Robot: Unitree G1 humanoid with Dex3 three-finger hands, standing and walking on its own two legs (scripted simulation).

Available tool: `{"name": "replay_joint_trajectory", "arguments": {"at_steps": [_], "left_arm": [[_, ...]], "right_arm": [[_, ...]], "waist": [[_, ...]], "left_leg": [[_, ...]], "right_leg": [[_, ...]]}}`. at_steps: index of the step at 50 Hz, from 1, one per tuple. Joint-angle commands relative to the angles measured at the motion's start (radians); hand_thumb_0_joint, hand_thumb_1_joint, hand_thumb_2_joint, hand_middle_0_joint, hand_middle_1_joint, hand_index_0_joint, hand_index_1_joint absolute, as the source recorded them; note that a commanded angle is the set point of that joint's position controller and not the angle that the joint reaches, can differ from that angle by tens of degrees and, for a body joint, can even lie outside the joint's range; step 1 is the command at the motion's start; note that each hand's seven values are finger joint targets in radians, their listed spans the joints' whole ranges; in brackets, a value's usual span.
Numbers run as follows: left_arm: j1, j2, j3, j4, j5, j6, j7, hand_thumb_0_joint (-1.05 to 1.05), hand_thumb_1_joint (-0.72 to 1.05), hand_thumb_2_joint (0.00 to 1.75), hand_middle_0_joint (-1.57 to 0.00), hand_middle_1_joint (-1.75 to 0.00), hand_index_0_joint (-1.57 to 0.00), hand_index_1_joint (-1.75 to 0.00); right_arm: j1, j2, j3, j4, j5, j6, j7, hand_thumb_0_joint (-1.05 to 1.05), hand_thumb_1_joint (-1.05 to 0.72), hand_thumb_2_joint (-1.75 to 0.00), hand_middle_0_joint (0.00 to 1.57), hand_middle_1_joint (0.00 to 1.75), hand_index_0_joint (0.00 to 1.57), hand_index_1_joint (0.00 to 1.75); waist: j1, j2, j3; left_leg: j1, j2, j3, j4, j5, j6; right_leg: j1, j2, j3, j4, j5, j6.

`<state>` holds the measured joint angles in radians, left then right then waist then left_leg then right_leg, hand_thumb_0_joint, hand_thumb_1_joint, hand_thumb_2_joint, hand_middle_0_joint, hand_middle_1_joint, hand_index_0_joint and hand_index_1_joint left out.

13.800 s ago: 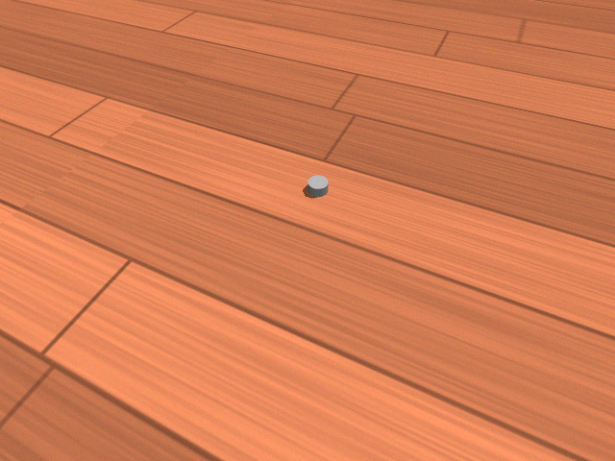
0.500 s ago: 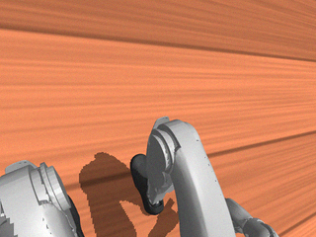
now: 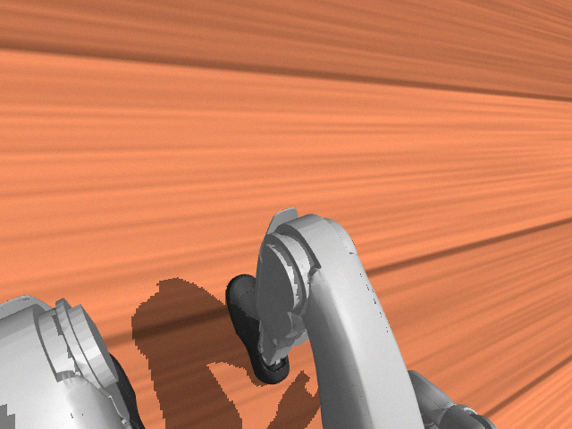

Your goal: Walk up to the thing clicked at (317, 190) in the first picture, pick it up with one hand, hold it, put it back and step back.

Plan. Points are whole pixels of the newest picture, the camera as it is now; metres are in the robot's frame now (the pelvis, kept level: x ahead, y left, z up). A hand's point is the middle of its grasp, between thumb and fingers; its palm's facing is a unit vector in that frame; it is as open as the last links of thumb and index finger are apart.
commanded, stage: close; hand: left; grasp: from above
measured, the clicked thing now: out of the picture +0.44 +0.35 -0.27
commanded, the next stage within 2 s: settle in 1.26 s
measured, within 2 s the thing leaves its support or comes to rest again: leaves its support in 1.68 s
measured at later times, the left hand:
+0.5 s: hand out of the picture +0.43 +0.34 -0.25, palm faces -0.44 -0.17 -0.88, open 11.6 cm
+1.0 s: hand out of the picture +0.43 +0.34 -0.25, palm faces -0.45 -0.16 -0.88, open 11.5 cm
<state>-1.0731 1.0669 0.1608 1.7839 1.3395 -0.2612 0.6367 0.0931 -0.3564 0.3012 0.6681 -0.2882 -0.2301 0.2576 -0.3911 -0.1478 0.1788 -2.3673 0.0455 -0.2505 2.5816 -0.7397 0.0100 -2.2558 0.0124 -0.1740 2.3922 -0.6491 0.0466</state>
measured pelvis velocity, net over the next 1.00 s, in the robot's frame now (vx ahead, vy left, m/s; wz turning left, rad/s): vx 0.00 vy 0.00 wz -0.01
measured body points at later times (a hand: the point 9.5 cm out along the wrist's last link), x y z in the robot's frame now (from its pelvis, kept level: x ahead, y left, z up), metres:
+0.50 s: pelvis +0.00 +0.00 +0.00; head +0.28 +0.13 +0.33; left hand +0.45 +0.35 -0.20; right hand +0.07 -0.25 -0.06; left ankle +0.06 +0.12 -0.26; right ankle +0.12 -0.12 -0.26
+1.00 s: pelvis +0.00 +0.00 +0.01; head +0.28 +0.13 +0.33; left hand +0.45 +0.35 -0.20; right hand +0.06 -0.25 -0.05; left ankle +0.06 +0.12 -0.26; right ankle +0.12 -0.12 -0.26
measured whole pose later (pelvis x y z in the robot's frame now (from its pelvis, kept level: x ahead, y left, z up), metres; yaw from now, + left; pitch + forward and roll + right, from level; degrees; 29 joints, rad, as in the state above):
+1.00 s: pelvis +0.00 +0.00 +0.01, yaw +0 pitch +27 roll -15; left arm -1.09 1.08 0.11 1.79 1.29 -0.26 0.63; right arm 0.07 -0.36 0.33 0.65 -0.29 -0.26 0.26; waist -0.38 -0.15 0.20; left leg -2.35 0.04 -0.26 2.57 -0.73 0.01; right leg -2.23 0.02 -0.18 2.37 -0.64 0.05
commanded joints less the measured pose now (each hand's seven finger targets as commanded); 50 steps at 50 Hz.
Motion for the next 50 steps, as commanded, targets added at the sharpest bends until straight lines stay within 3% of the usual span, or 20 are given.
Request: {"name": "replay_joint_trajectory", "arguments": {"at_steps": [1,5,7,10,12,22,25,27,32,34,35,39,42,44,47,50], "left_arm": [[-0.218,0.214,-0.014,-0.098,-0.022,0.011,0.027,0.0,-0.25,0.86,-0.21,-1.02,-0.24,-0.98],[-0.235,0.267,0.018,-0.157,-0.029,0.005,0.033,0.0,-0.2,0.83,-0.24,-1.01,-0.28,-0.97],[-0.204,0.202,-0.015,-0.1,-0.033,0.012,0.027,0.0,-0.2,0.8,-0.24,-0.99,-0.28,-0.95],[-0.221,0.221,-0.015,-0.114,-0.028,0.003,0.027,0.0,-0.17,0.8,-0.27,-0.99,-0.3,-0.95],[-0.199,0.205,-0.027,-0.084,-0.033,0.007,0.024,0.0,-0.13,0.82,-0.3,-0.99,-0.34,-0.95],[-0.24,0.242,-0.011,-0.128,-0.03,0.001,0.039,0.0,-0.02,0.78,-0.38,-0.97,-0.42,-0.93],[-0.203,0.184,-0.033,-0.079,-0.036,0.005,0.032,0.0,0.01,0.78,-0.4,-0.96,-0.44,-0.92],[-0.219,0.215,-0.026,-0.082,-0.033,0.002,0.036,0.0,0.04,0.79,-0.42,-0.99,-0.46,-0.94],[-0.221,0.198,-0.051,-0.076,-0.042,0.006,0.027,0.0,0.12,0.8,-0.48,-0.98,-0.53,-0.93],[-0.253,0.23,-0.031,-0.133,-0.04,0.003,0.032,0.0,0.14,0.82,-0.49,-0.98,-0.53,-0.94],[-0.222,0.194,-0.055,-0.082,-0.039,0.01,0.027,0.0,0.15,0.79,-0.5,-0.97,-0.55,-0.93],[-0.232,0.217,-0.038,-0.103,-0.047,0.005,0.03,0.0,0.17,0.78,-0.51,-0.95,-0.56,-0.9],[-0.214,0.201,-0.056,-0.068,-0.054,0.005,0.018,0.0,0.2,0.78,-0.55,-0.95,-0.59,-0.9],[-0.225,0.225,-0.043,-0.092,-0.054,0.003,0.024,0.0,0.23,0.78,-0.57,-0.95,-0.61,-0.91],[-0.201,0.185,-0.063,-0.074,-0.057,0.009,0.014,0.0,0.26,0.82,-0.59,-0.96,-0.63,-0.92],[-0.214,0.204,-0.062,-0.081,-0.064,0.007,0.016,0.0,0.29,0.82,-0.62,-0.96,-0.66,-0.92]], "right_arm": [[0.176,-0.332,-0.097,0.014,-0.001,-0.009,-0.003,0.0,-0.89,-0.9,0.2,0.3,0.2,0.3],[0.189,-0.332,-0.095,0.017,0.001,-0.005,-0.006,0.0,-0.89,-0.9,0.2,0.3,0.2,0.3],[0.17,-0.329,-0.094,0.012,-0.002,-0.01,-0.002,0.0,-0.89,-0.9,0.2,0.3,0.2,0.3],[0.179,-0.333,-0.089,0.014,-0.001,-0.009,-0.001,0.0,-0.89,-0.9,0.2,0.3,0.2,0.3],[0.166,-0.331,-0.083,0.014,0.001,-0.015,0.003,0.0,-0.89,-0.9,0.2,0.3,0.2,0.3],[0.17,-0.342,-0.093,0.01,0.006,-0.015,-0.002,0.0,-0.89,-0.9,0.2,0.3,0.2,0.3],[0.167,-0.327,-0.082,0.009,-0.001,-0.02,0.006,0.0,-0.89,-0.9,0.2,0.3,0.2,0.3],[0.168,-0.337,-0.079,0.009,0.0,-0.018,0.001,0.0,-0.89,-0.9,0.2,0.3,0.2,0.3],[0.15,-0.332,-0.076,0.005,0.007,-0.023,-0.002,0.0,-0.89,-0.9,0.2,0.3,0.2,0.3],[0.174,-0.336,-0.074,0.003,0.008,-0.02,-0.002,0.0,-0.89,-0.9,0.2,0.3,0.2,0.3],[0.163,-0.336,-0.076,0.001,0.005,-0.022,-0.001,0.0,-0.9,-0.9,0.2,0.3,0.2,0.3],[0.172,-0.334,-0.065,0.003,0.004,-0.021,0.001,0.0,-0.89,-0.9,0.2,0.3,0.2,0.3],[0.163,-0.336,-0.063,-0.005,0.008,-0.025,-0.001,0.0,-0.89,-0.9,0.2,0.3,0.2,0.3],[0.163,-0.339,-0.064,-0.008,0.004,-0.02,-0.006,0.0,-0.89,-0.9,0.2,0.3,0.2,0.3],[0.167,-0.326,-0.062,-0.009,0.004,-0.024,-0.002,0.0,-0.89,-0.9,0.2,0.3,0.2,0.3],[0.163,-0.334,-0.06,-0.012,0.008,-0.026,-0.003,0.0,-0.9,-0.9,0.2,0.3,0.2,0.3]], "waist": [[-0.046,0.54,-0.618],[-0.027,0.564,-0.686],[-0.044,0.528,-0.631],[-0.051,0.541,-0.643],[-0.053,0.519,-0.596],[-0.041,0.542,-0.655],[-0.057,0.508,-0.598],[-0.055,0.525,-0.61],[-0.054,0.506,-0.588],[-0.048,0.544,-0.645],[-0.058,0.532,-0.614],[-0.051,0.536,-0.624],[-0.066,0.503,-0.56],[-0.055,0.506,-0.596],[-0.061,0.492,-0.583],[-0.061,0.48,-0.591]], "left_leg": [[0.49,0.007,0.09,-0.267,0.233,-0.003],[0.505,0.006,0.099,-0.264,0.276,-0.002],[0.49,0.009,0.086,-0.263,0.254,-0.005],[0.508,0.009,0.084,-0.264,0.273,-0.004],[0.48,0.007,0.084,-0.26,0.25,-0.002],[0.499,0.009,0.085,-0.277,0.249,-0.005],[0.473,0.008,0.078,-0.265,0.241,-0.003],[0.48,0.008,0.078,-0.275,0.24,-0.003],[0.472,0.009,0.074,-0.273,0.206,-0.004],[0.514,0.011,0.071,-0.282,0.248,-0.008],[0.508,0.012,0.072,-0.28,0.235,-0.009],[0.501,0.01,0.075,-0.273,0.259,-0.007],[0.469,0.011,0.069,-0.286,0.205,-0.006],[0.478,0.012,0.069,-0.292,0.206,-0.006],[0.477,0.013,0.073,-0.282,0.214,-0.005],[0.468,0.012,0.074,-0.28,0.218,-0.001]], "right_leg": [[0.35,0.055,-0.093,-0.183,0.247,-0.054],[0.405,0.057,-0.09,-0.192,0.282,-0.055],[0.358,0.054,-0.103,-0.176,0.264,-0.053],[0.377,0.056,-0.102,-0.182,0.283,-0.053],[0.359,0.052,-0.101,-0.176,0.265,-0.052],[0.389,0.059,-0.096,-0.196,0.261,-0.057],[0.354,0.056,-0.11,-0.188,0.256,-0.051],[0.364,0.056,-0.107,-0.193,0.255,-0.053],[0.35,0.053,-0.104,-0.193,0.23,-0.052],[0.376,0.055,-0.104,-0.194,0.26,-0.054],[0.362,0.053,-0.103,-0.187,0.255,-0.054],[0.379,0.054,-0.106,-0.191,0.272,-0.052],[0.36,0.054,-0.108,-0.2,0.23,-0.051],[0.376,0.057,-0.107,-0.212,0.23,-0.053],[0.379,0.057,-0.104,-0.206,0.242,-0.049],[0.391,0.06,-0.104,-0.217,0.244,-0.048]]}}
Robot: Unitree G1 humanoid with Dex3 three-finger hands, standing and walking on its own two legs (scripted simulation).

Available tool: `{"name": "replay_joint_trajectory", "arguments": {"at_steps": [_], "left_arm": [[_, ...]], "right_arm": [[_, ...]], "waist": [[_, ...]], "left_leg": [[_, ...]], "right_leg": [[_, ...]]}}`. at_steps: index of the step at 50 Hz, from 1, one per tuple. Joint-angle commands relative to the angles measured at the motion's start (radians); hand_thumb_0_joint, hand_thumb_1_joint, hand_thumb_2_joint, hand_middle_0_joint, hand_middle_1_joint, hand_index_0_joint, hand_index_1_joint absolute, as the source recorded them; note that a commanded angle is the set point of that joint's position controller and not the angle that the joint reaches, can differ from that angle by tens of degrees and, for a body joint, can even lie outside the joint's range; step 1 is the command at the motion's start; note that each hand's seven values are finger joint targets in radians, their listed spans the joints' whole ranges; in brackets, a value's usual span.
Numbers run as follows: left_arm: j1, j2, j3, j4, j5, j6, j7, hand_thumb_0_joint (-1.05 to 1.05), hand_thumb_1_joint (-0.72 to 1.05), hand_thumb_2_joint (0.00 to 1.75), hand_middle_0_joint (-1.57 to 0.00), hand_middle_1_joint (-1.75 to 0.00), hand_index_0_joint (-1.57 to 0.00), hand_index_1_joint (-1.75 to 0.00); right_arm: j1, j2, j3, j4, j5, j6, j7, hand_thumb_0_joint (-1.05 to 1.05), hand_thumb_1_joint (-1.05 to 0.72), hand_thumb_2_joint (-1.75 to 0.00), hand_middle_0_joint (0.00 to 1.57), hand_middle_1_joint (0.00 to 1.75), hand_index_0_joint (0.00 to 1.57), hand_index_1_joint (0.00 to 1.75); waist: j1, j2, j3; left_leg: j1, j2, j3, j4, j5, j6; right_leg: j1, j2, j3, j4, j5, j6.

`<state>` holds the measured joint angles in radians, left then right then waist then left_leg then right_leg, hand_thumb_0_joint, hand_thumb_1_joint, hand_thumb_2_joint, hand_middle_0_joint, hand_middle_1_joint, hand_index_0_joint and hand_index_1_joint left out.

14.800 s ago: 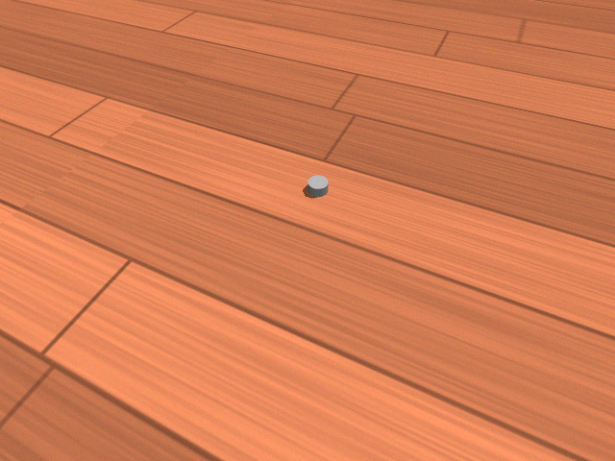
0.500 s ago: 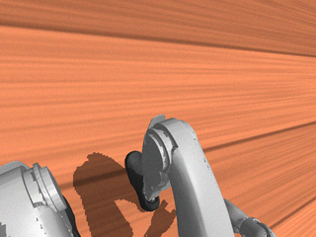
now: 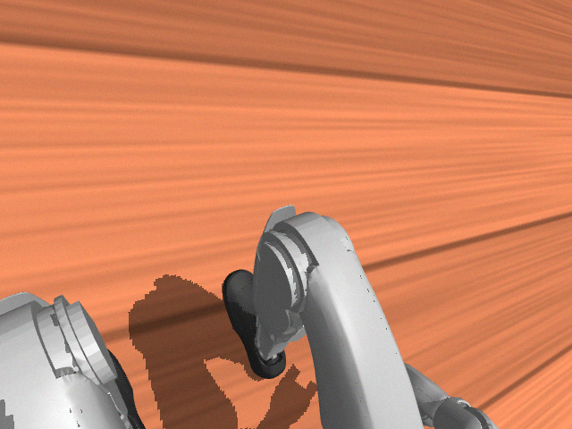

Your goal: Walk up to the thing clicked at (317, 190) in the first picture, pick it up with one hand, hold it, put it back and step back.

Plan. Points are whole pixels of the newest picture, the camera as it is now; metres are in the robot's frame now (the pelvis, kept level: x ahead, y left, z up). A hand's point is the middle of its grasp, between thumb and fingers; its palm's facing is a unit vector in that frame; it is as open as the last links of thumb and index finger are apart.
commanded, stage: close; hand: left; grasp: from above
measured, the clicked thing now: out of the picture +0.45 +0.35 -0.28
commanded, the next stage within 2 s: settle in 0.26 s
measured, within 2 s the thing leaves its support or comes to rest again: leaves its support in 0.68 s
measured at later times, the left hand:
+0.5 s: hand out of the picture +0.43 +0.35 -0.25, palm faces -0.44 -0.16 -0.88, open 11.5 cm
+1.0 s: hand out of the picture +0.44 +0.36 -0.19, palm faces -0.43 -0.14 -0.89, open 11.4 cm
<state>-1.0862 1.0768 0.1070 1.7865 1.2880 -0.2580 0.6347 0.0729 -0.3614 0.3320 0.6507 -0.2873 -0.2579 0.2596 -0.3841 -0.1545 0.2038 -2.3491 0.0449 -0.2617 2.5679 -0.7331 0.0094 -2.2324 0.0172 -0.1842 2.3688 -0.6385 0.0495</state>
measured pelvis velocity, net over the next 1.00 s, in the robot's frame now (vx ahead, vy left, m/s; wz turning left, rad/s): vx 0.00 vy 0.00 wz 0.05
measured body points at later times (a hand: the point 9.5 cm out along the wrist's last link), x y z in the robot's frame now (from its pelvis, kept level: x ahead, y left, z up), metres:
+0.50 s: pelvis +0.00 +0.00 +0.00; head +0.28 +0.14 +0.32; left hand +0.45 +0.35 -0.20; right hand +0.07 -0.25 -0.05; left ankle +0.06 +0.12 -0.27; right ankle +0.12 -0.12 -0.27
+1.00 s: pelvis +0.00 +0.00 +0.01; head +0.25 +0.12 +0.36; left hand +0.45 +0.36 -0.14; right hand +0.09 -0.26 -0.07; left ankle +0.06 +0.12 -0.27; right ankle +0.12 -0.12 -0.27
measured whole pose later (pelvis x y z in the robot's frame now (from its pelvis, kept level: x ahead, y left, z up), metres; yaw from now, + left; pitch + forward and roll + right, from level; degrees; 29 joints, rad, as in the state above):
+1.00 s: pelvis +0.00 +0.00 +0.01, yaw +3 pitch +32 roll -12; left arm -0.96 0.88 0.12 1.46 1.24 -0.18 0.42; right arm 0.13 -0.34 0.16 0.68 -0.19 -0.17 0.27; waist -0.30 -0.05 0.04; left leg -2.38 0.03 -0.20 2.51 -0.72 0.01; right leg -2.27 -0.01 -0.14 2.35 -0.66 0.04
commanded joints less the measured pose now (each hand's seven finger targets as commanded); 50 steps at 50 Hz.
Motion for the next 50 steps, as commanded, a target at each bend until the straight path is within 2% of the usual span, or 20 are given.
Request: {"name": "replay_joint_trajectory", "arguments": {"at_steps": [1,6,10,13,17,20,23,25,29,30,33,35,38,40,42,45,46,47,48,50], "left_arm": [[-0.204,0.194,-0.011,-0.09,-0.007,0.004,0.017,0.0,0.31,0.84,-0.63,-0.96,-0.67,-0.92],[-0.226,0.203,-0.001,-0.12,-0.013,0.001,0.021,0.0,0.35,0.86,-0.66,-0.98,-0.7,-0.94],[-0.177,0.155,-0.031,-0.061,-0.011,0.009,0.012,0.0,0.41,0.88,-0.71,-0.99,-0.75,-0.95],[-0.226,0.214,0.001,-0.118,-0.004,0.003,0.015,0.0,0.46,0.88,-0.75,-0.98,-0.78,-0.95],[-0.181,0.155,-0.039,-0.057,-0.015,0.008,0.01,0.0,0.5,0.91,-0.77,-1.0,-0.81,-0.96],[-0.24,0.234,0.002,-0.142,-0.011,0.005,0.014,0.0,0.42,0.91,-0.77,-0.99,-0.81,-0.95],[-0.204,0.177,-0.02,-0.097,-0.008,0.015,0.005,0.0,0.42,0.92,-0.78,-0.99,-0.81,-0.96],[-0.214,0.195,-0.007,-0.101,-0.01,0.021,-0.001,0.0,0.44,0.93,-0.78,-1.0,-0.82,-0.96],[-0.237,0.231,0.029,-0.21,-0.013,0.025,-0.015,0.0,0.44,0.92,-0.79,-0.98,-0.83,-0.94],[-0.228,0.25,0.056,-0.25,-0.011,0.023,-0.013,0.0,0.44,0.92,-0.79,-0.97,-0.82,-0.94],[-0.195,0.213,0.052,-0.249,-0.003,0.035,-0.03,0.0,0.44,0.9,-0.78,-0.97,-0.82,-0.93],[-0.195,0.237,0.093,-0.346,-0.007,0.038,-0.034,0.0,0.47,0.92,-0.8,-0.96,-0.84,-0.93],[-0.157,0.161,0.073,-0.412,-0.028,0.052,-0.064,0.0,0.46,0.89,-0.79,-0.94,-0.82,-0.91],[-0.183,0.118,0.057,-0.432,-0.045,0.058,-0.087,0.0,0.47,0.92,-0.8,-0.96,-0.83,-0.93],[-0.156,0.159,0.099,-0.441,-0.039,0.073,-0.104,0.0,0.48,0.92,-0.81,-0.95,-0.84,-0.92],[-0.16,0.021,0.019,-0.47,-0.062,0.084,-0.159,0.0,0.53,0.92,-0.84,-0.95,-0.88,-0.92],[-0.148,0.054,0.05,-0.455,-0.07,0.086,-0.168,0.0,0.54,0.93,-0.85,-0.97,-0.88,-0.94],[-0.173,0.016,0.007,-0.5,-0.065,0.085,-0.189,0.0,0.54,0.93,-0.84,-0.98,-0.88,-0.94],[-0.148,0.05,0.039,-0.453,-0.064,0.089,-0.202,0.0,0.54,0.96,-0.86,-0.98,-0.89,-0.95],[-0.189,0.011,0.008,-0.503,-0.07,0.077,-0.228,0.0,0.6,0.97,-0.92,-0.97,-0.95,-0.95]], "right_arm": [[0.192,-0.329,-0.091,0.01,0.011,0.001,-0.005,0.0,-0.9,-0.9,0.2,0.3,0.2,0.3],[0.193,-0.328,-0.093,0.011,0.009,0.008,-0.007,0.0,-0.9,-0.9,0.2,0.3,0.2,0.3],[0.178,-0.32,-0.086,0.002,0.005,0.003,-0.002,0.0,-0.9,-0.9,0.2,0.3,0.2,0.3],[0.193,-0.329,-0.09,0.01,0.006,0.008,-0.004,0.0,-0.9,-0.9,0.2,0.3,0.2,0.3],[0.18,-0.33,-0.082,-0.007,0.005,0.004,-0.004,0.0,-0.9,-0.9,0.2,0.3,0.2,0.3],[0.198,-0.329,-0.088,0.006,0.01,0.011,-0.011,0.0,-0.91,-0.9,0.2,0.3,0.2,0.3],[0.201,-0.319,-0.09,0.004,0.009,0.015,-0.008,0.0,-0.91,-0.9,0.2,0.3,0.2,0.3],[0.2,-0.323,-0.095,0.004,0.009,0.019,-0.011,0.0,-0.91,-0.9,0.2,0.3,0.2,0.3],[0.204,-0.324,-0.113,0.009,0.017,0.026,-0.012,0.0,-0.91,-0.9,0.2,0.3,0.2,0.3],[0.212,-0.319,-0.121,0.014,0.019,0.029,-0.013,0.0,-0.91,-0.9,0.2,0.3,0.2,0.3],[0.206,-0.306,-0.139,0.018,0.024,0.031,-0.003,0.0,-0.91,-0.9,0.2,0.3,0.2,0.3],[0.23,-0.323,-0.175,0.016,0.03,0.04,-0.005,0.0,-0.9,-0.9,0.2,0.3,0.2,0.3],[0.225,-0.297,-0.2,0.01,0.045,0.044,0.008,0.0,-0.9,-0.9,0.2,0.3,0.2,0.3],[0.23,-0.295,-0.222,0.013,0.062,0.051,0.011,0.0,-0.9,-0.9,0.2,0.3,0.2,0.3],[0.269,-0.302,-0.249,0.035,0.072,0.063,0.012,0.0,-0.9,-0.9,0.2,0.3,0.2,0.3],[0.249,-0.266,-0.257,0.02,0.095,0.082,0.016,0.0,-0.9,-0.9,0.2,0.3,0.2,0.3],[0.266,-0.28,-0.27,0.026,0.101,0.089,0.011,0.0,-0.9,-0.9,0.2,0.3,0.2,0.3],[0.284,-0.259,-0.265,0.039,0.11,0.099,0.012,0.0,-0.9,-0.9,0.2,0.3,0.2,0.3],[0.267,-0.269,-0.277,0.023,0.114,0.103,0.007,0.0,-0.9,-0.9,0.2,0.3,0.2,0.3],[0.28,-0.249,-0.28,0.032,0.121,0.119,0.0,0.0,-0.9,-0.9,0.2,0.3,0.2,0.3]], "waist": [[-0.067,0.501,-0.613],[-0.057,0.534,-0.656],[-0.073,0.495,-0.585],[-0.054,0.561,-0.657],[-0.084,0.474,-0.558],[-0.05,0.536,-0.651],[-0.067,0.539,-0.627],[-0.065,0.553,-0.642],[-0.037,0.612,-0.706],[-0.012,0.649,-0.75],[-0.017,0.658,-0.717],[0.006,0.683,-0.786],[0.032,0.691,-0.827],[0.028,0.676,-0.821],[0.043,0.67,-0.828],[0.053,0.629,-0.864],[0.054,0.59,-0.851],[0.058,0.599,-0.848],[0.06,0.546,-0.842],[0.063,0.531,-0.864]], "left_leg": [[0.454,0.012,0.085,-0.264,0.217,-0.002],[0.483,0.016,0.074,-0.278,0.233,-0.01],[0.456,0.014,0.078,-0.272,0.207,-0.006],[0.514,0.017,0.072,-0.284,0.254,-0.015],[0.431,0.01,0.088,-0.27,0.185,-0.001],[0.471,0.012,0.086,-0.28,0.218,-0.005],[0.486,0.016,0.077,-0.283,0.232,-0.011],[0.496,0.014,0.077,-0.289,0.229,-0.012],[0.529,0.012,0.091,-0.289,0.265,-0.016],[0.564,0.012,0.089,-0.293,0.292,-0.022],[0.551,0.011,0.094,-0.292,0.286,-0.025],[0.565,0.003,0.115,-0.291,0.322,-0.021],[0.594,-0.001,0.122,-0.307,0.349,-0.025],[0.566,-0.004,0.122,-0.313,0.316,-0.021],[0.564,-0.006,0.13,-0.32,0.31,-0.017],[0.555,-0.011,0.148,-0.32,0.324,-0.008],[0.529,-0.016,0.144,-0.33,0.305,-0.004],[0.515,-0.02,0.156,-0.333,0.295,0.0],[0.497,-0.021,0.153,-0.332,0.266,0.005],[0.475,-0.024,0.164,-0.335,0.236,0.01]], "right_leg": [[0.358,0.053,-0.092,-0.189,0.238,-0.052],[0.375,0.053,-0.096,-0.182,0.248,-0.057],[0.345,0.054,-0.1,-0.184,0.234,-0.052],[0.361,0.05,-0.098,-0.175,0.258,-0.058],[0.354,0.056,-0.097,-0.206,0.216,-0.05],[0.381,0.052,-0.089,-0.199,0.233,-0.056],[0.361,0.053,-0.097,-0.184,0.248,-0.057],[0.357,0.053,-0.098,-0.183,0.246,-0.059],[0.368,0.051,-0.09,-0.182,0.266,-0.063],[0.366,0.049,-0.091,-0.173,0.28,-0.067],[0.318,0.044,-0.088,-0.154,0.269,-0.07],[0.347,0.046,-0.079,-0.171,0.295,-0.073],[0.332,0.04,-0.071,-0.166,0.305,-0.078],[0.293,0.036,-0.067,-0.168,0.277,-0.081],[0.294,0.032,-0.054,-0.177,0.272,-0.081],[0.305,0.035,-0.039,-0.195,0.287,-0.08],[0.296,0.028,-0.04,-0.2,0.274,-0.079],[0.303,0.031,-0.027,-0.209,0.267,-0.081],[0.3,0.027,-0.025,-0.211,0.245,-0.08],[0.315,0.026,-0.013,-0.229,0.218,-0.081]]}}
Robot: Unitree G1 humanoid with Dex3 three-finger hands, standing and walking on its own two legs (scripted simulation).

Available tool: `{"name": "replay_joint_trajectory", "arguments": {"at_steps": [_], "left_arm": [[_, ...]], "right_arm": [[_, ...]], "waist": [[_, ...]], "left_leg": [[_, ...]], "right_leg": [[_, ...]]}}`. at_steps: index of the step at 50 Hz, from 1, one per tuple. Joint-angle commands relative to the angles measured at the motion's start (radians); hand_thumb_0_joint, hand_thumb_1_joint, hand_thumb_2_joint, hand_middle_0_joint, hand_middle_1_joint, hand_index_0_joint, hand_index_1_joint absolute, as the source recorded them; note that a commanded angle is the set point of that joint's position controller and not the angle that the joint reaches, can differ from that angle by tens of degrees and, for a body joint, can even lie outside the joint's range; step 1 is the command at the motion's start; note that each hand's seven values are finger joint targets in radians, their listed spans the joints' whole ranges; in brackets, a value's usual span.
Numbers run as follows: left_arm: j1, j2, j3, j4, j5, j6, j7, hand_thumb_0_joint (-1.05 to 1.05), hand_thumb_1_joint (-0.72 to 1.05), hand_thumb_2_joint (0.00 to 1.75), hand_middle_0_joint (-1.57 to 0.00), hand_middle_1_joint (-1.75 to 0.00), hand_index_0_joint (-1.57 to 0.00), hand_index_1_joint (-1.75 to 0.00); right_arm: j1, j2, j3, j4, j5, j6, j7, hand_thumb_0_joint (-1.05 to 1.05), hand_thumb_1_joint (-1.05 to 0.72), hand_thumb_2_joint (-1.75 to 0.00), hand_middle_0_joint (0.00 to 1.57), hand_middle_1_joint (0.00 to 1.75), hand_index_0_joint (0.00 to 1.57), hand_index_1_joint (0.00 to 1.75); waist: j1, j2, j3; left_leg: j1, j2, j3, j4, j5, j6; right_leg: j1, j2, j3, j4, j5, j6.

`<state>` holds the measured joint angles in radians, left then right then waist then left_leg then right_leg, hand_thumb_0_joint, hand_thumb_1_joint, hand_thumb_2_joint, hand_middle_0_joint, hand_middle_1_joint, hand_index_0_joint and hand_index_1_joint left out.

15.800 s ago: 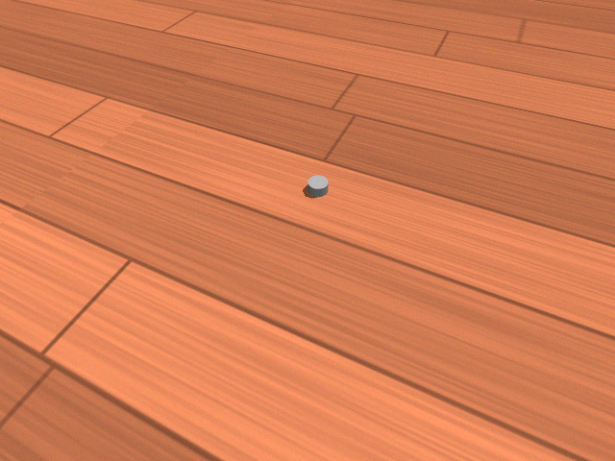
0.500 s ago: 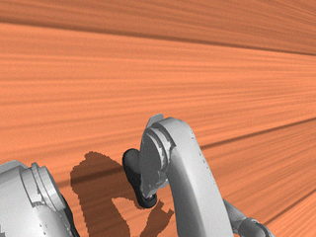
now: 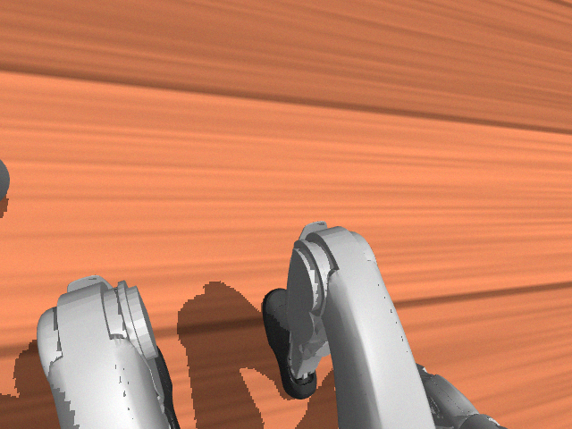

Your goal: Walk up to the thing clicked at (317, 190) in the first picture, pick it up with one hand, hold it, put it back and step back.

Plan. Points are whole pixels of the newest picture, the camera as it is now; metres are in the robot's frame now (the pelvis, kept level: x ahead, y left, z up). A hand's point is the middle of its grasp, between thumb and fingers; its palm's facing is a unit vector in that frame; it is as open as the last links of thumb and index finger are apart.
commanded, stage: settle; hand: left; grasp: from above
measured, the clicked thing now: out of the picture +0.46 +0.35 -0.22
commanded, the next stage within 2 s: lift in 0.36 s
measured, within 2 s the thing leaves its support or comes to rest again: neither
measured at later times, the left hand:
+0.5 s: hand out of the picture +0.45 +0.34 -0.14, palm faces -0.45 -0.08 -0.89, open 11.4 cm
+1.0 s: hand out of the picture +0.40 +0.34 -0.03, palm faces -0.46 -0.10 -0.88, open 11.4 cm
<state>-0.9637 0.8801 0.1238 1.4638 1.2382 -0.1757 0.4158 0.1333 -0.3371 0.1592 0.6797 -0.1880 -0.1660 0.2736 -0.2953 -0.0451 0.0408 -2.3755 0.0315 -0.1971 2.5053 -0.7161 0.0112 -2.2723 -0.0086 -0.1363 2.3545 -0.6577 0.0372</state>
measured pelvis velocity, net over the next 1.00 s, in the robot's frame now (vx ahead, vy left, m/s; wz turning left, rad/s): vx -0.01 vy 0.00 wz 0.11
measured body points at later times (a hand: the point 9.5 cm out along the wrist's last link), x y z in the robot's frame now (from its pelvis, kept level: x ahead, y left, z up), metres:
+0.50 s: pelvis -0.01 +0.00 +0.02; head +0.23 +0.08 +0.39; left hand +0.47 +0.34 -0.09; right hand +0.06 -0.28 -0.07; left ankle +0.06 +0.12 -0.28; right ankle +0.11 -0.12 -0.28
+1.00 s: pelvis -0.01 +0.00 +0.09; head +0.20 +0.07 +0.48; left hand +0.42 +0.34 +0.02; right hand +0.10 -0.27 -0.03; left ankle +0.06 +0.12 -0.28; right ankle +0.11 -0.12 -0.28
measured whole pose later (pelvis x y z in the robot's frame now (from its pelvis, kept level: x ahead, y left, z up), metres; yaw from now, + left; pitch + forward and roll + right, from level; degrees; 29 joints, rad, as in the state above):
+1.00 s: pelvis -0.01 +0.00 +0.09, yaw +6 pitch +35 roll -7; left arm -0.76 0.68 0.04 1.04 1.11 -0.16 0.11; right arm 0.18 -0.29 -0.01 0.67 -0.05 0.02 0.11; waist -0.16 0.04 -0.13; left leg -2.15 0.03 -0.09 2.19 -0.66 0.02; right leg -2.09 -0.03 -0.06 2.11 -0.63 0.03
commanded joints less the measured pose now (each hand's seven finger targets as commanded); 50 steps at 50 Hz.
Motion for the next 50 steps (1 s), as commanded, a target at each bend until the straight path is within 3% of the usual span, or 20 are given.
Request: {"name": "replay_joint_trajectory", "arguments": {"at_steps": [1,4,12,14,18,21,22,23,24,25,26,30,34,36,37,39,43,45,50], "left_arm": [[-0.318,0.224,-0.005,-0.194,-0.017,-0.008,-0.019,0.0,0.63,0.97,-0.94,-0.97,-0.97,-0.94],[-0.327,0.224,0.001,-0.21,-0.019,-0.021,-0.036,0.0,0.64,0.96,-0.96,-0.96,-0.98,-0.93],[-0.349,0.235,0.009,-0.249,0.001,-0.037,-0.062,0.0,0.65,0.99,-0.96,-0.96,-0.98,-0.94],[-0.35,0.239,0.02,-0.257,-0.004,-0.036,-0.064,0.0,0.64,0.99,-0.95,-0.97,-0.97,-0.95],[-0.362,0.201,-0.003,-0.268,-0.002,-0.035,-0.079,0.0,0.64,1.05,-0.96,-0.99,-0.97,-0.98],[-0.365,0.219,0.006,-0.268,-0.005,-0.03,-0.088,0.0,0.66,1.09,-0.98,-0.99,-0.99,-0.98],[-0.357,0.208,0.001,-0.258,-0.008,-0.03,-0.092,0.0,0.64,1.01,-0.99,-1.0,-1.01,-0.98],[-0.35,0.185,-0.016,-0.254,-0.012,-0.029,-0.101,0.0,0.56,1.03,-0.91,-0.92,-0.93,-0.9],[-0.356,0.209,-0.004,-0.274,-0.012,-0.029,-0.103,0.0,0.58,0.95,-0.94,-0.97,-0.97,-0.94],[-0.358,0.217,0.002,-0.292,-0.018,-0.026,-0.11,0.0,0.51,0.99,-0.86,-0.9,-0.89,-0.89],[-0.357,0.229,0.012,-0.314,-0.027,-0.026,-0.114,0.0,0.56,0.91,-0.91,-0.96,-0.94,-0.93],[-0.327,0.207,0.011,-0.342,-0.056,-0.005,-0.143,0.0,0.56,0.95,-0.89,-0.96,-0.92,-0.93],[-0.289,0.193,0.01,-0.418,-0.064,0.004,-0.178,0.0,0.55,0.98,-0.89,-0.95,-0.91,-0.93],[-0.251,0.192,0.023,-0.431,-0.068,0.004,-0.191,0.0,0.55,0.99,-0.89,-0.97,-0.91,-0.94],[-0.24,0.162,0.007,-0.454,-0.079,0.003,-0.2,0.0,0.53,1.0,-0.87,-0.98,-0.89,-0.96],[-0.231,0.18,0.019,-0.501,-0.084,0.004,-0.211,0.0,0.53,1.02,-0.88,-0.98,-0.9,-0.95],[-0.19,0.135,-0.004,-0.561,-0.113,0.009,-0.237,0.0,0.52,1.03,-0.85,-1.02,-0.88,-0.99],[-0.153,0.085,-0.024,-0.578,-0.135,0.013,-0.253,0.0,0.53,1.04,-0.86,-1.03,-0.88,-1.0],[-0.095,0.085,-0.023,-0.707,-0.167,0.026,-0.275,0.0,0.49,1.03,-0.81,-1.05,-0.84,-1.02]], "right_arm": [[0.224,-0.28,-0.108,-0.004,0.024,0.033,-0.019,0.0,-0.9,-0.9,0.2,0.3,0.2,0.3],[0.219,-0.27,-0.12,-0.005,0.036,0.05,-0.036,0.0,-0.9,-0.9,0.2,0.3,0.2,0.3],[0.228,-0.24,-0.13,-0.018,0.045,0.085,-0.074,0.0,-0.9,-0.9,0.2,0.3,0.2,0.3],[0.235,-0.24,-0.138,-0.013,0.048,0.092,-0.081,0.0,-0.9,-0.9,0.2,0.3,0.2,0.3],[0.247,-0.241,-0.148,-0.013,0.056,0.104,-0.095,0.0,-0.9,-0.9,0.2,0.3,0.2,0.3],[0.253,-0.238,-0.153,-0.009,0.062,0.113,-0.105,0.0,-0.9,-0.9,0.2,0.3,0.2,0.3],[0.252,-0.241,-0.155,-0.014,0.062,0.115,-0.11,0.0,-0.94,-0.91,0.2,0.3,0.2,0.3],[0.257,-0.224,-0.151,-0.011,0.061,0.117,-0.109,0.0,-0.88,-0.89,0.2,0.3,0.2,0.3],[0.258,-0.223,-0.151,-0.009,0.064,0.121,-0.113,0.0,-0.94,-0.91,0.2,0.3,0.2,0.3],[0.26,-0.22,-0.155,-0.011,0.066,0.122,-0.116,0.0,-0.88,-0.89,0.2,0.3,0.2,0.3],[0.261,-0.22,-0.159,-0.009,0.068,0.124,-0.119,0.0,-0.93,-0.91,0.2,0.3,0.2,0.3],[0.267,-0.218,-0.177,-0.012,0.082,0.135,-0.128,0.0,-0.91,-0.9,0.2,0.3,0.2,0.3],[0.266,-0.205,-0.197,-0.018,0.098,0.148,-0.14,0.0,-0.91,-0.9,0.2,0.3,0.2,0.3],[0.264,-0.213,-0.211,-0.017,0.106,0.156,-0.145,0.0,-0.91,-0.9,0.2,0.3,0.2,0.3],[0.26,-0.201,-0.214,-0.021,0.107,0.159,-0.146,0.0,-0.91,-0.9,0.2,0.3,0.2,0.3],[0.263,-0.196,-0.224,-0.023,0.117,0.165,-0.154,0.0,-0.91,-0.9,0.2,0.3,0.2,0.3],[0.258,-0.182,-0.237,-0.036,0.13,0.171,-0.164,0.0,-0.91,-0.9,0.2,0.3,0.2,0.3],[0.249,-0.178,-0.244,-0.037,0.136,0.171,-0.169,0.0,-0.91,-0.9,0.2,0.3,0.2,0.3],[0.224,-0.167,-0.256,-0.064,0.154,0.178,-0.189,0.0,-0.91,-0.9,0.2,0.3,0.2,0.3]], "waist": [[-0.025,0.404,-0.682],[-0.009,0.394,-0.704],[0.006,0.385,-0.755],[0.021,0.407,-0.76],[0.007,0.42,-0.779],[0.021,0.417,-0.783],[0.016,0.404,-0.76],[0.011,0.393,-0.764],[0.026,0.377,-0.789],[0.028,0.381,-0.808],[0.047,0.41,-0.821],[0.052,0.392,-0.838],[0.08,0.405,-0.886],[0.092,0.398,-0.841],[0.092,0.388,-0.867],[0.108,0.37,-0.889],[0.112,0.339,-0.896],[0.113,0.326,-0.852],[0.146,0.288,-0.887]], "left_leg": [[0.493,-0.016,0.105,-0.273,0.214,0.011],[0.502,-0.019,0.107,-0.288,0.184,0.008],[0.528,-0.028,0.132,-0.308,0.219,0.01],[0.541,-0.029,0.131,-0.329,0.217,0.006],[0.597,-0.03,0.12,-0.347,0.245,0.003],[0.593,-0.032,0.127,-0.362,0.231,0.005],[0.586,-0.033,0.129,-0.361,0.222,0.007],[0.581,-0.03,0.137,-0.36,0.22,0.01],[0.568,-0.031,0.145,-0.357,0.222,0.016],[0.577,-0.034,0.15,-0.365,0.222,0.016],[0.575,-0.034,0.155,-0.375,0.223,0.013],[0.615,-0.036,0.153,-0.407,0.233,0.014],[0.678,-0.034,0.152,-0.446,0.246,0.013],[0.664,-0.041,0.148,-0.469,0.228,0.011],[0.677,-0.037,0.151,-0.478,0.22,0.013],[0.707,-0.037,0.151,-0.501,0.221,0.016],[0.726,-0.036,0.152,-0.544,0.203,0.022],[0.732,-0.033,0.137,-0.585,0.173,0.021],[0.789,-0.032,0.136,-0.657,0.139,0.026]], "right_leg": [[0.355,0.049,-0.06,-0.228,0.228,-0.068],[0.353,0.046,-0.047,-0.233,0.192,-0.072],[0.392,0.04,-0.029,-0.256,0.212,-0.072],[0.376,0.037,-0.028,-0.255,0.202,-0.078],[0.345,0.029,-0.039,-0.251,0.234,-0.078],[0.344,0.027,-0.032,-0.262,0.219,-0.08],[0.337,0.026,-0.031,-0.273,0.21,-0.081],[0.368,0.03,-0.026,-0.28,0.211,-0.078],[0.396,0.032,-0.017,-0.292,0.214,-0.075],[0.412,0.03,-0.013,-0.296,0.215,-0.073],[0.418,0.027,-0.009,-0.292,0.211,-0.075],[0.423,0.025,-0.007,-0.319,0.219,-0.076],[0.446,0.021,0.0,-0.334,0.228,-0.078],[0.421,0.016,0.004,-0.346,0.205,-0.083],[0.443,0.02,0.006,-0.355,0.2,-0.083],[0.464,0.018,0.015,-0.378,0.203,-0.078],[0.505,0.02,0.026,-0.427,0.19,-0.074],[0.5,0.018,0.024,-0.448,0.171,-0.072],[0.579,0.021,0.041,-0.525,0.145,-0.068]]}}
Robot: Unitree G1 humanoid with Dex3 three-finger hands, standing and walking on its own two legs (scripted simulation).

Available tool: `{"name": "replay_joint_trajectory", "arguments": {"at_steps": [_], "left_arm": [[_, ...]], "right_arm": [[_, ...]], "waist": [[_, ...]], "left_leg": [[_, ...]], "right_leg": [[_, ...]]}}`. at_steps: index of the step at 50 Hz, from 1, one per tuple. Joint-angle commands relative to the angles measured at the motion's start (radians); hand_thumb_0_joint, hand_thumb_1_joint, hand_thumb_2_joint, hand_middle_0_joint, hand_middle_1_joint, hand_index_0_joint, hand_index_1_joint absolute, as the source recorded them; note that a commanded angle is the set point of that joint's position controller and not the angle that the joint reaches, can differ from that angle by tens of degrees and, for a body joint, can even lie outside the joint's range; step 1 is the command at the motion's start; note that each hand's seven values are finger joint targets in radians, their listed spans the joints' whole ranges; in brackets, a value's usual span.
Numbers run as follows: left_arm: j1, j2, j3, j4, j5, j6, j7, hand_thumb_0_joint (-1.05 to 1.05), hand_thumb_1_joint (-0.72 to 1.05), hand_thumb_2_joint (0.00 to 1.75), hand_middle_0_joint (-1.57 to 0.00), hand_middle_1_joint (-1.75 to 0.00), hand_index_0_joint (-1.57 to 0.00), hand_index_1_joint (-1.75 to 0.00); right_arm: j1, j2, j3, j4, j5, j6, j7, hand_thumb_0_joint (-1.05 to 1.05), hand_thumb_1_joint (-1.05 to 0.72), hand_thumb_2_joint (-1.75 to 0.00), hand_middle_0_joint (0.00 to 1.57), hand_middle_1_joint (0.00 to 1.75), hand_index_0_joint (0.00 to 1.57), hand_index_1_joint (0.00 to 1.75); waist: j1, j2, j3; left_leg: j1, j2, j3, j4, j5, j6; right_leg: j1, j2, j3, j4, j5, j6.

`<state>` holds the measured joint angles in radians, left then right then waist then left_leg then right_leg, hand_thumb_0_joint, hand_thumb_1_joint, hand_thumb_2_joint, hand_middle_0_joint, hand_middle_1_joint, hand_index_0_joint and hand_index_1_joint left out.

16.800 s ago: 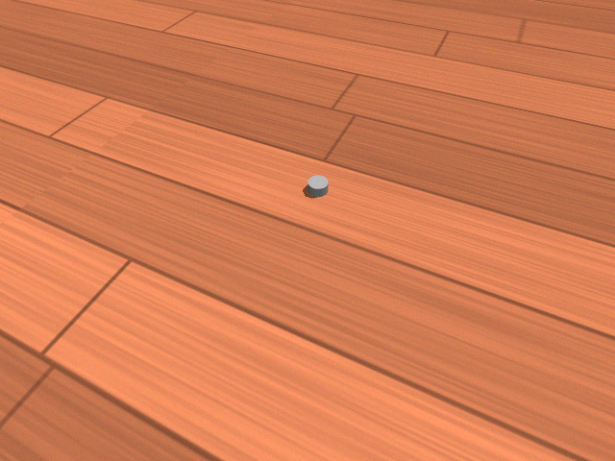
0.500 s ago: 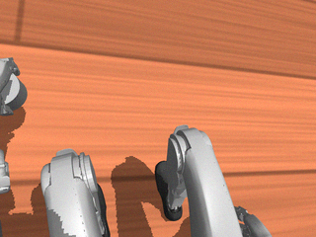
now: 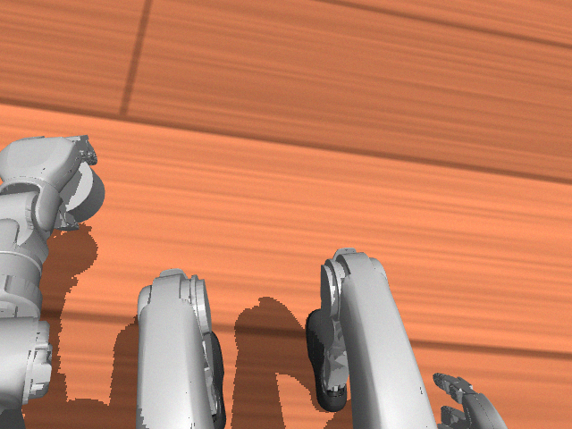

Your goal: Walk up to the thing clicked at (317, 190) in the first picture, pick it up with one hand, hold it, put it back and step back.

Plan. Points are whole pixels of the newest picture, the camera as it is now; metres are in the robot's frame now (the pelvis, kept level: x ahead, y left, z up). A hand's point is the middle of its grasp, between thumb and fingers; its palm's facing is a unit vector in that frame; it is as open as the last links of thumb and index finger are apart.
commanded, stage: lift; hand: left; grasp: from above
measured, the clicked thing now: (64, 188) +0.46 +0.30 -0.14
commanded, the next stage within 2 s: hold in 1.20 s
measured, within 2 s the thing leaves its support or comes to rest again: neither
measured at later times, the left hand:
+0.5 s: hand out of the picture +0.37 +0.28 +0.09, palm faces -0.44 -0.11 -0.89, open 11.5 cm
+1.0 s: hand out of the picture +0.37 +0.25 +0.22, palm faces -0.45 -0.11 -0.89, open 11.4 cm
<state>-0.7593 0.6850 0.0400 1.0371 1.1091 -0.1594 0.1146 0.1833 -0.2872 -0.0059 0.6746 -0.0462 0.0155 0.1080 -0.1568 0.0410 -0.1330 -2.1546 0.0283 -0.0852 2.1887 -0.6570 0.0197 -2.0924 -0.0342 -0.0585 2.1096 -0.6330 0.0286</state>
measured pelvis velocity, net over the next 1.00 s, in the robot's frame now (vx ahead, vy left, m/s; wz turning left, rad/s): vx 0.05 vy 0.00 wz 0.06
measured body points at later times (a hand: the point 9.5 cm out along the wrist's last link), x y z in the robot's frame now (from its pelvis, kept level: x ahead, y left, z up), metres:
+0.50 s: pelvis +0.01 +0.00 +0.17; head +0.15 +0.03 +0.60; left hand +0.39 +0.28 +0.14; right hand +0.15 -0.26 +0.05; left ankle +0.08 +0.12 -0.36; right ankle +0.11 -0.13 -0.36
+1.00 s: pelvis +0.05 +0.00 +0.31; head +0.12 +0.01 +0.75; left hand +0.38 +0.25 +0.27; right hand +0.15 -0.26 +0.18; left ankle +0.08 +0.12 -0.36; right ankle +0.11 -0.13 -0.36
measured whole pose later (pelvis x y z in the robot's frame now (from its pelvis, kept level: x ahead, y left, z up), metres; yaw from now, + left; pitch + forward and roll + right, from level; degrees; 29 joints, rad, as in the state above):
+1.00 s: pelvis +0.05 +0.00 +0.31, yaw +3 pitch +14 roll -2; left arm -0.37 0.40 -0.17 0.89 1.00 0.01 0.17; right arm 0.25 -0.24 -0.03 0.76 0.03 -0.02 -0.06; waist -0.07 0.03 -0.11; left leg -0.85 0.05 0.01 1.04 -0.44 0.00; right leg -0.83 -0.01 -0.02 0.99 -0.41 0.02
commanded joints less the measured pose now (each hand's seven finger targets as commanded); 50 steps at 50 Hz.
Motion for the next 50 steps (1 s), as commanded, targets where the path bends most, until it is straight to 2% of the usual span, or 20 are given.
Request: {"name": "replay_joint_trajectory", "arguments": {"at_steps": [1,6,11,12,14,15,18,20,21,22,24,25,29,31,33,35,36,41,46,50], "left_arm": [[-0.294,0.257,0.048,-0.303,-0.045,0.012,0.022,0.0,0.46,1.02,-0.8,-1.04,-0.83,-1.01],[-0.223,0.248,0.058,-0.414,-0.068,0.038,0.022,0.0,0.47,1.02,-0.78,-1.08,-0.82,-1.03],[-0.154,0.196,0.039,-0.445,-0.086,0.081,0.021,0.0,0.47,1.05,-0.78,-1.09,-0.82,-1.05],[-0.152,0.208,0.043,-0.474,-0.088,0.087,0.018,0.0,0.48,1.05,-0.79,-1.08,-0.82,-1.05],[-0.114,0.164,0.013,-0.466,-0.1,0.103,0.007,0.0,0.48,1.06,-0.79,-1.09,-0.83,-1.06],[-0.078,0.164,0.018,-0.485,-0.105,0.109,0.004,0.0,0.48,1.06,-0.79,-1.09,-0.83,-1.05],[-0.021,0.11,-0.021,-0.519,-0.122,0.122,-0.008,0.0,0.47,1.07,-0.78,-1.1,-0.82,-1.06],[0.042,0.111,-0.012,-0.518,-0.128,0.13,-0.005,0.0,0.46,1.06,-0.77,-1.1,-0.81,-1.06],[0.057,0.086,-0.031,-0.525,-0.13,0.131,-0.006,0.0,0.46,1.04,-0.78,-1.08,-0.81,-1.04],[0.055,0.07,-0.046,-0.522,-0.126,0.133,-0.005,0.0,0.47,1.04,-0.78,-1.09,-0.82,-1.05],[0.05,0.096,-0.021,-0.528,-0.122,0.133,0.009,0.0,0.45,1.04,-0.76,-1.09,-0.8,-1.05],[0.052,0.063,-0.045,-0.513,-0.118,0.133,0.014,0.0,0.45,1.04,-0.77,-1.08,-0.8,-1.04],[0.058,0.03,-0.065,-0.457,-0.109,0.138,0.042,0.0,0.46,1.03,-0.77,-1.06,-0.81,-1.03],[0.052,-0.003,-0.097,-0.42,-0.104,0.143,0.051,0.0,0.47,1.06,-0.78,-1.08,-0.82,-1.05],[0.05,0.001,-0.094,-0.408,-0.105,0.145,0.061,0.0,0.48,1.05,-0.8,-1.06,-0.83,-1.03],[0.074,-0.041,-0.121,-0.374,-0.102,0.15,0.066,0.0,0.45,1.03,-0.78,-1.04,-0.81,-1.01],[0.085,-0.02,-0.102,-0.361,-0.101,0.153,0.069,0.0,0.46,1.03,-0.77,-1.06,-0.8,-1.03],[0.056,-0.068,-0.135,-0.343,-0.106,0.158,0.087,0.0,0.5,1.03,-0.81,-1.04,-0.84,-1.01],[0.078,-0.054,-0.123,-0.322,-0.097,0.17,0.103,0.0,0.44,1.06,-0.78,-1.04,-0.8,-1.02],[0.095,-0.069,-0.131,-0.314,-0.094,0.179,0.109,0.0,0.43,1.02,-0.78,-0.99,-0.8,-0.97]], "right_arm": [[0.167,-0.212,-0.092,-0.062,0.016,-0.003,-0.029,0.0,-0.91,-0.9,0.2,0.3,0.2,0.3],[0.145,-0.2,-0.1,-0.078,0.036,0.001,-0.056,0.0,-0.91,-0.9,0.2,0.3,0.2,0.3],[0.107,-0.183,-0.099,-0.077,0.05,0.005,-0.083,0.0,-0.9,-0.9,0.2,0.3,0.2,0.3],[0.098,-0.183,-0.098,-0.078,0.054,0.006,-0.088,0.0,-0.9,-0.9,0.2,0.3,0.2,0.3],[0.084,-0.172,-0.094,-0.078,0.057,0.008,-0.099,0.0,-0.9,-0.9,0.2,0.3,0.2,0.3],[0.082,-0.171,-0.093,-0.076,0.061,0.008,-0.105,0.0,-0.9,-0.9,0.2,0.3,0.2,0.3],[0.075,-0.151,-0.086,-0.072,0.068,0.004,-0.121,0.0,-0.9,-0.9,0.2,0.3,0.2,0.3],[0.064,-0.139,-0.081,-0.07,0.073,0.001,-0.131,0.0,-0.9,-0.9,0.2,0.3,0.2,0.3],[0.067,-0.131,-0.077,-0.067,0.076,-0.003,-0.136,0.0,-0.9,-0.9,0.2,0.3,0.2,0.3],[0.068,-0.124,-0.076,-0.067,0.077,-0.005,-0.14,0.0,-0.9,-0.9,0.2,0.3,0.2,0.3],[0.067,-0.124,-0.073,-0.054,0.081,-0.014,-0.152,0.0,-0.9,-0.9,0.2,0.3,0.2,0.3],[0.065,-0.119,-0.072,-0.053,0.082,-0.018,-0.156,0.0,-0.9,-0.9,0.2,0.3,0.2,0.3],[0.061,-0.117,-0.071,-0.034,0.085,-0.036,-0.168,0.0,-0.9,-0.9,0.2,0.3,0.2,0.3],[0.06,-0.111,-0.067,-0.031,0.085,-0.045,-0.17,0.0,-0.9,-0.9,0.2,0.3,0.2,0.3],[0.053,-0.113,-0.07,-0.025,0.085,-0.052,-0.173,0.0,-0.9,-0.9,0.2,0.3,0.2,0.3],[0.061,-0.108,-0.07,-0.022,0.086,-0.058,-0.174,0.0,-0.9,-0.9,0.2,0.3,0.2,0.3],[0.066,-0.111,-0.072,-0.018,0.086,-0.06,-0.175,0.0,-0.9,-0.9,0.2,0.3,0.2,0.3],[0.08,-0.103,-0.071,-0.012,0.082,-0.065,-0.176,0.0,-0.9,-0.9,0.2,0.3,0.2,0.3],[0.098,-0.106,-0.075,-0.005,0.08,-0.059,-0.172,0.0,-0.9,-0.9,0.2,0.3,0.2,0.3],[0.097,-0.107,-0.076,-0.013,0.08,-0.052,-0.168,0.0,-0.89,-0.9,0.2,0.3,0.2,0.3]], "waist": [[0.001,0.212,-0.699],[0.028,0.207,-0.74],[0.033,0.193,-0.671],[0.042,0.199,-0.694],[0.032,0.191,-0.654],[0.046,0.176,-0.659],[0.044,0.146,-0.632],[0.055,0.109,-0.594],[0.052,0.097,-0.577],[0.044,0.087,-0.542],[0.058,0.101,-0.52],[0.055,0.095,-0.486],[0.068,0.085,-0.417],[0.06,0.081,-0.375],[0.071,0.08,-0.361],[0.065,0.064,-0.357],[0.078,0.065,-0.35],[0.075,0.05,-0.324],[0.092,0.039,-0.32],[0.092,0.021,-0.281]], "left_leg": [[0.58,-0.028,0.018,-0.363,0.071,0.016],[0.707,-0.03,0.017,-0.448,0.121,0.01],[0.823,-0.024,-0.013,-0.582,0.1,0.005],[0.869,-0.023,-0.02,-0.615,0.103,0.003],[0.913,-0.018,-0.012,-0.661,0.108,0.002],[0.94,-0.017,-0.012,-0.689,0.115,0.002],[1.001,-0.017,0.017,-0.737,0.162,0.004],[1.021,-0.02,0.031,-0.777,0.168,0.006],[1.044,-0.02,0.036,-0.794,0.187,0.006],[1.048,-0.02,0.04,-0.818,0.183,0.006],[1.106,-0.016,0.034,-0.878,0.172,0.001],[1.128,-0.014,0.03,-0.91,0.167,-0.002],[1.218,-0.006,0.01,-1.023,0.14,-0.009],[1.249,-0.01,0.018,-1.073,0.126,-0.01],[1.292,-0.009,0.016,-1.119,0.124,-0.012],[1.334,-0.014,0.026,-1.148,0.167,-0.013],[1.347,-0.013,0.027,-1.166,0.185,-0.015],[1.446,-0.018,0.048,-1.249,0.254,-0.015],[1.542,-0.023,0.063,-1.309,0.369,-0.017],[1.588,-0.027,0.072,-1.361,0.403,-0.017]], "right_leg": [[0.406,0.044,-0.036,-0.291,0.118,-0.058],[0.513,0.041,-0.022,-0.373,0.157,-0.054],[0.588,0.041,-0.019,-0.467,0.147,-0.048],[0.622,0.041,-0.019,-0.485,0.152,-0.048],[0.664,0.043,-0.014,-0.541,0.154,-0.044],[0.703,0.043,-0.012,-0.569,0.157,-0.045],[0.797,0.046,-0.001,-0.659,0.184,-0.045],[0.869,0.048,0.008,-0.718,0.187,-0.045],[0.896,0.049,0.012,-0.743,0.2,-0.046],[0.919,0.051,0.015,-0.775,0.197,-0.045],[0.963,0.052,0.021,-0.818,0.187,-0.046],[0.977,0.053,0.021,-0.841,0.184,-0.047],[1.044,0.057,0.028,-0.935,0.16,-0.047],[1.089,0.061,0.035,-0.991,0.151,-0.048],[1.128,0.061,0.038,-1.032,0.152,-0.046],[1.178,0.063,0.043,-1.078,0.177,-0.048],[1.199,0.062,0.043,-1.093,0.194,-0.046],[1.298,0.067,0.043,-1.183,0.252,-0.047],[1.401,0.065,0.046,-1.253,0.347,-0.046],[1.457,0.061,0.05,-1.311,0.38,-0.043]]}}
